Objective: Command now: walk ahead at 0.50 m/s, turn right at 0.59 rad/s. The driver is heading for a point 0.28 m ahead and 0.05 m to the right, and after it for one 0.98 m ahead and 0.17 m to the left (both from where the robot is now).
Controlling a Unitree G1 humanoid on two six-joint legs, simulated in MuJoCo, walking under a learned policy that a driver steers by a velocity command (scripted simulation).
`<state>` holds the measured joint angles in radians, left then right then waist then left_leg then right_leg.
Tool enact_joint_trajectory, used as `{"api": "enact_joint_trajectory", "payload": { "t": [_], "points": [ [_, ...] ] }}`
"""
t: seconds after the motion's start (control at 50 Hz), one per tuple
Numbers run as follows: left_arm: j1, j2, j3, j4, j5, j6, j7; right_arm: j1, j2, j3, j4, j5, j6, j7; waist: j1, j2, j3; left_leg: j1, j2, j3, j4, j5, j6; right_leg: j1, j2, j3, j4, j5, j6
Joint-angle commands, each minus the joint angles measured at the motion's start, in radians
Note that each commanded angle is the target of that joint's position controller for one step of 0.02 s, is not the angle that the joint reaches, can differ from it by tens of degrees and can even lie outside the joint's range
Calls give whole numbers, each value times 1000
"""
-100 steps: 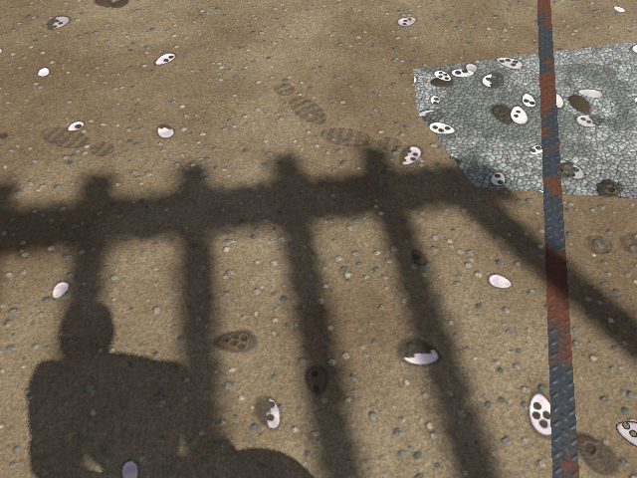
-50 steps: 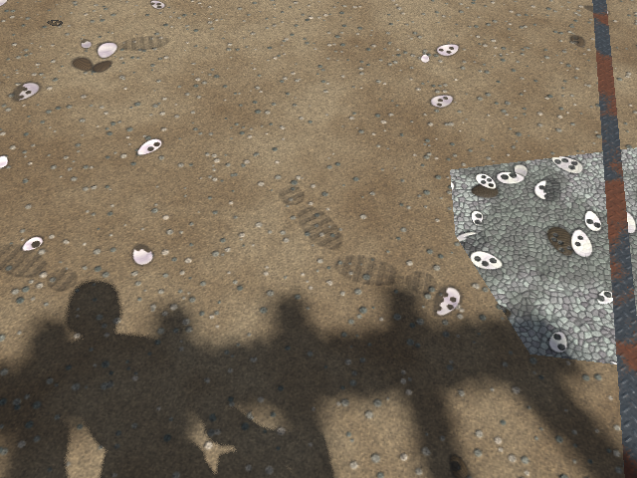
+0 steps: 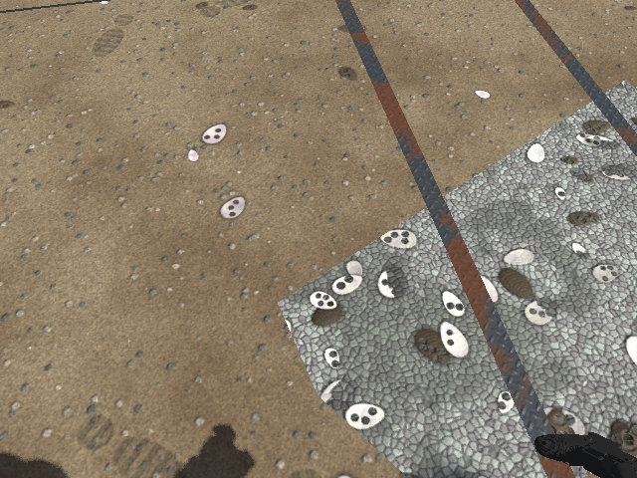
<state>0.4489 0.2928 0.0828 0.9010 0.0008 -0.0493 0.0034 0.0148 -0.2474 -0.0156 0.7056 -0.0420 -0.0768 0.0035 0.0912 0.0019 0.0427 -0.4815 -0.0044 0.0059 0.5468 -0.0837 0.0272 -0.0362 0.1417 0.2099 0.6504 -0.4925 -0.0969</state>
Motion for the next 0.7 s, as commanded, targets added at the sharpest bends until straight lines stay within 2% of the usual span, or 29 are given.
{"api": "enact_joint_trajectory", "payload": {
  "t": [0.02, 0.04, 0.06, 0.1, 0.14, 0.18, 0.22, 0.28, 0.34, 0.38, 0.4, 0.42, 0.44, 0.46, 0.48, 0.5, 0.52, 0.54, 0.56, 0.58, 0.62, 0.7],
  "points": [
    [58, 92, 3, -112, 6, -13, 2, 314, -257, -84, 4, -6, 9, -19, -118, 211, -327, 706, 457, -784, -252, -366, 192, -580, -53, -76, 636, -32, 1],
    [-7, 105, 7, -104, 19, -3, -3, 241, -158, -61, -11, 4, 13, -17, -107, 87, -175, 556, 411, -617, -273, -388, 173, -590, -104, -90, 638, 68, 6],
    [-60, 90, 3, -110, 21, 1, -12, 205, -107, -48, -7, 6, 11, -13, -104, 26, -89, 446, 351, -455, -298, -292, 149, -572, -138, -104, 590, 132, 15],
    [-80, 71, 2, -118, 34, 22, -30, 215, -95, -41, 16, 9, 1, -17, -83, 96, -32, 343, 282, -254, -327, -26, 116, -526, -171, -125, 536, 158, 37],
    [-77, 57, 1, -126, 32, 44, -34, 249, -103, -42, 35, 22, -22, -9, -65, 98, -46, 333, 284, -140, -295, 388, 130, -507, -162, -147, 533, 148, 54],
    [-120, 44, -2, -152, 31, 53, -40, 257, -117, -47, 44, 30, -30, -6, -58, 105, -60, 356, 284, -46, -281, 576, 140, -546, -162, -163, 494, 186, 67],
    [-183, 31, -10, -184, 30, 57, -48, 253, -123, -48, 47, 31, -20, -10, -63, 126, -55, 360, 271, 29, -284, 599, 138, -571, -168, -189, 401, 252, 80],
    [-258, 2, -28, -217, 26, 57, -66, 234, -129, -50, 44, 31, -3, -14, -74, 134, -55, 317, 234, 138, -269, 543, 118, -476, -170, -240, 194, 391, 77],
    [-311, 3, -33, -240, 34, 55, -67, 286, -151, -57, 63, 34, 4, -11, -104, 128, -65, 328, 244, 138, -222, 544, 108, -376, -142, -257, 41, 392, 63],
    [-299, 15, -30, -237, 40, 50, -56, 305, -165, -60, 77, 37, 15, -9, -105, 132, -69, 373, 261, 104, -166, 552, 106, -339, -125, -246, -38, 337, 43],
    [-266, 18, -30, -224, 45, 41, -49, 305, -163, -59, 84, 40, 22, -10, -90, 119, -76, 380, 255, 92, -112, 529, 98, -287, -119, -236, -112, 355, 29],
    [-193, 16, -30, -191, 55, 25, -40, 306, -150, -53, 93, 44, 29, -8, -53, 66, -108, 368, 216, 102, -6, 467, 74, -172, -111, -238, -238, 471, 15],
    [-138, 61, -26, -174, 74, 7, -28, 361, -104, -36, 92, 42, 28, -4, -47, -38, -184, 289, 165, 120, 107, 249, 31, 4, -245, -144, -255, 818, -3],
    [-115, 101, -31, -192, 78, 0, -15, 459, 5, -5, 71, 47, 35, 1, -85, -226, -313, 124, 76, 120, 294, -467, -7, 229, -566, 123, -161, 1372, -116],
    [-111, 72, -32, -179, 10, 10, 5, 455, -37, -11, 106, 66, 73, -11, -39, -211, -409, 163, 24, -3, 372, -619, -9, 156, -574, 139, -184, 1279, -227],
    [-157, 62, -37, -178, 3, 20, 14, 387, -90, -26, 96, 60, 89, -11, -50, -160, -301, 116, 23, -33, 433, -603, -11, 82, -525, 89, -246, 1101, -214],
    [-217, 53, -44, -180, 8, 27, 25, 325, -102, -34, 83, 46, 94, -10, -65, -144, -198, 75, 26, -36, 444, -555, -11, -1, -483, 39, -288, 971, -177],
    [-260, 46, -48, -183, 13, 33, 34, 312, -104, -40, 89, 38, 98, -12, -90, -125, -135, 72, 35, -40, 437, -500, -18, -63, -448, -15, -317, 916, -143],
    [-287, 47, -47, -186, 10, 36, 42, 335, -103, -43, 102, 29, 105, -11, -114, -132, -111, 104, 39, -30, 431, -452, -28, -121, -421, -71, -337, 881, -122],
    [-297, 55, -42, -187, 12, 38, 44, 364, -98, -47, 116, 25, 112, -11, -124, -118, -117, 123, 24, -7, 459, -427, -36, -141, -410, -108, -339, 864, -117],
    [-297, 53, -37, -186, 15, 38, 43, 370, -79, -51, 115, 28, 121, -9, -126, -92, -136, 129, 21, 5, 479, -410, -46, -161, -410, -145, -349, 764, -126],
    [-311, 47, -28, -179, 28, 50, 39, 303, -57, -50, 75, 24, 144, 2, -109, -144, -99, 126, 35, 33, 364, -367, -37, -225, -410, -179, -382, 410, -124]
  ]
}}
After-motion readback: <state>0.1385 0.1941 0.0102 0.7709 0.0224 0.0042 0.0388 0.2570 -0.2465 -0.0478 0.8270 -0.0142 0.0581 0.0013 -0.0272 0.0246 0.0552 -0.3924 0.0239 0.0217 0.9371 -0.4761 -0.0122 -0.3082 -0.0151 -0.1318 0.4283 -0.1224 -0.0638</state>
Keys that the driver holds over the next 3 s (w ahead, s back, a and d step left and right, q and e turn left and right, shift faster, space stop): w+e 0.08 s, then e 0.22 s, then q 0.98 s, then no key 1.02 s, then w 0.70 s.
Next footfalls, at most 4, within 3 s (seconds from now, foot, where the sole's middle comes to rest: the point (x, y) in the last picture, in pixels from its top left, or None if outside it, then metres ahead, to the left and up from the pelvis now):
0.44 right None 0.29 -0.13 -0.76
0.86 left None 0.21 0.09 -0.76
1.36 right None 0.24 -0.10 -0.76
1.70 left None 0.13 0.09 -0.76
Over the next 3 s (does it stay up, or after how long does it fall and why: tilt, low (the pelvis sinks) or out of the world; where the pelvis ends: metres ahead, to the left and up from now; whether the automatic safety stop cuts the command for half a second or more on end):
stays up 0.39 0.02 0.01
